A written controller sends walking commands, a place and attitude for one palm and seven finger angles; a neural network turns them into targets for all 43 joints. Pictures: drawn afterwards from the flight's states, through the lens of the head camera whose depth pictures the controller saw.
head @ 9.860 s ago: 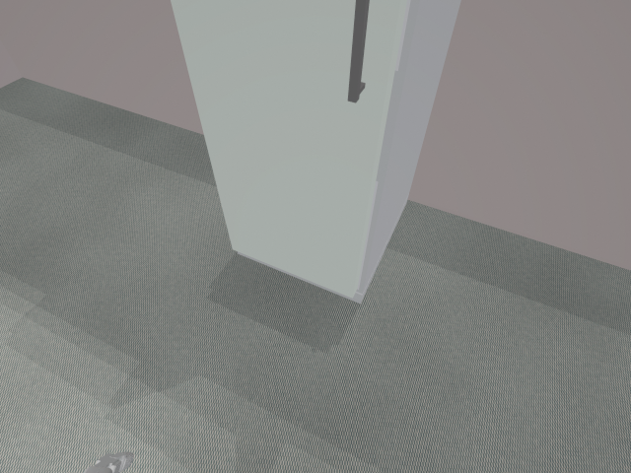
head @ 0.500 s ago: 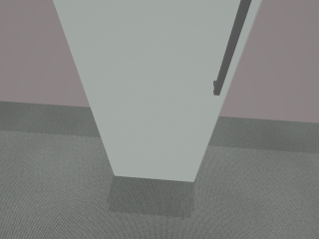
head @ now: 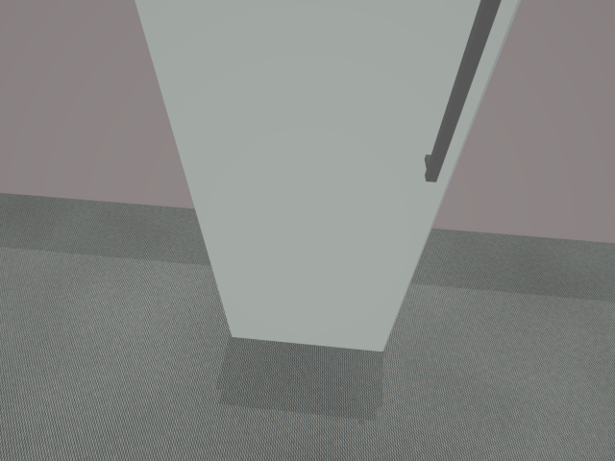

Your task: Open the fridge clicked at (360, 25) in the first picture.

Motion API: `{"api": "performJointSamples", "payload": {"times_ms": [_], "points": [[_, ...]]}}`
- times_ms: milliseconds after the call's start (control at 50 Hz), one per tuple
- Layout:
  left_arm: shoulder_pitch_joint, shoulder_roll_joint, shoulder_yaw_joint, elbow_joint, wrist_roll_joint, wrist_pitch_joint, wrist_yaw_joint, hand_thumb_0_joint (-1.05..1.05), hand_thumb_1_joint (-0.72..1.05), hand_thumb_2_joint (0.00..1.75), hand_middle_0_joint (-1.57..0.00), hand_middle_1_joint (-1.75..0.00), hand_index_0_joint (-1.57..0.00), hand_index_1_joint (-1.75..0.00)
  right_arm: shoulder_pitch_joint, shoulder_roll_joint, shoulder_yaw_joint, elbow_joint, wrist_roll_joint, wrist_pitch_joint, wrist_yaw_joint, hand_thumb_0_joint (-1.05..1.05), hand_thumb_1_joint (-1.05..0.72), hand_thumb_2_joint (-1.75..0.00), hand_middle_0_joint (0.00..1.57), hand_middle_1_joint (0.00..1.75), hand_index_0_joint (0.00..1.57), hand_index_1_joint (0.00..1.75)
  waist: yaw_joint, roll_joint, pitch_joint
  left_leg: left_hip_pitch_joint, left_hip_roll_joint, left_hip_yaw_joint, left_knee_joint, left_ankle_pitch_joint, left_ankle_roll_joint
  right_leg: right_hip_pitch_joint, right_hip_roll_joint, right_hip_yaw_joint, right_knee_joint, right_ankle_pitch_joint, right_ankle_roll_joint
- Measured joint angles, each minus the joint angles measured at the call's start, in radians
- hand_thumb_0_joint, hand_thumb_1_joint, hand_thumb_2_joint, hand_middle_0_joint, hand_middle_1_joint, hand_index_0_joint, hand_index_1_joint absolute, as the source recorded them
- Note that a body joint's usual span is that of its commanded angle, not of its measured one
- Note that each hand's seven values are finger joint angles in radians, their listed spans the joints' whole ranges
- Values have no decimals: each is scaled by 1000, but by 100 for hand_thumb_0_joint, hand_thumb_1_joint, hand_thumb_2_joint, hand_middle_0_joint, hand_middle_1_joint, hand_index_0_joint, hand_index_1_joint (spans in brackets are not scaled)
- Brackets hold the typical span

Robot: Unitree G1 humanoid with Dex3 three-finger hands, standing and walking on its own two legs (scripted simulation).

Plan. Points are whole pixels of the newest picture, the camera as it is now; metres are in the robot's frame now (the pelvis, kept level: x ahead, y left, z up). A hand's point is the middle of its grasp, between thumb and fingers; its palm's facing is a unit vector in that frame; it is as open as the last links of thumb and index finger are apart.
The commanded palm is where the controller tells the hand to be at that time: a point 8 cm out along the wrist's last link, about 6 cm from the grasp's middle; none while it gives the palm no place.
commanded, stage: come to a stop and stand still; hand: right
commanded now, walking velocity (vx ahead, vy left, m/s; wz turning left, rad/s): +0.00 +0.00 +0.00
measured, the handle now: (465, 60) +0.56 -0.16 +0.27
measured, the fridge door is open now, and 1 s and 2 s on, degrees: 0 0 0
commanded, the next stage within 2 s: look again from close up in 0.48 s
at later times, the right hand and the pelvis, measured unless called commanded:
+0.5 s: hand out of the picture -0.01 -0.20 -0.19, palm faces +0.04 +0.98 -0.20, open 7.4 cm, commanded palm none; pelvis -0.01 -0.02 -0.01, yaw -1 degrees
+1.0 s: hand out of the picture -0.02 -0.21 -0.18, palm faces +0.02 +0.98 -0.21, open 7.4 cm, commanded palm none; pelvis -0.01 -0.02 +0.00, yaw -1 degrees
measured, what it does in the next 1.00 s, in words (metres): stands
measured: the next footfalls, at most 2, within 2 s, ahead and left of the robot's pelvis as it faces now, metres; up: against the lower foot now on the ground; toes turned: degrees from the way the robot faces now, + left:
none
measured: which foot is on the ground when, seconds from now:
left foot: down 0.00-1.00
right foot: down 0.00-1.00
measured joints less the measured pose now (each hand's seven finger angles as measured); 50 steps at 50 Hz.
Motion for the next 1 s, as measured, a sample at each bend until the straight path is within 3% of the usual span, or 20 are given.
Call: {"api": "performJointSamples", "payload": {"times_ms": [120,260,620,1000], "points": [[-29,13,-15,-73,4,-17,-11,1,91,90,-20,-30,-20,-30,21,7,17,-23,-7,-35,-14,0,-90,-90,20,29,20,30,5,-18,21,-17,-15,12,44,-16,2,-48,-17,13,103,-45,-3],[-55,46,-6,-128,8,-5,-8,2,93,90,-20,-30,-20,-30,29,-12,11,-78,-12,-17,-9,0,-90,-90,20,29,20,30,-7,-6,-21,-31,5,17,105,-53,-5,-61,0,17,151,-69,-15],[-96,78,-14,-158,5,-14,-22,1,91,90,-20,-30,-20,-30,34,-99,0,-131,-15,-9,7,0,-90,-90,20,29,20,30,-24,25,-31,-30,13,16,46,-10,-17,-60,11,15,92,-29,-27],[-112,99,-14,-96,1,-11,-26,1,91,90,-20,-30,-21,-30,8,-110,9,-88,-13,-11,13,0,-90,-90,20,29,20,30,-21,28,-13,-12,20,14,2,11,-23,-39,21,13,41,-5,-31]]}}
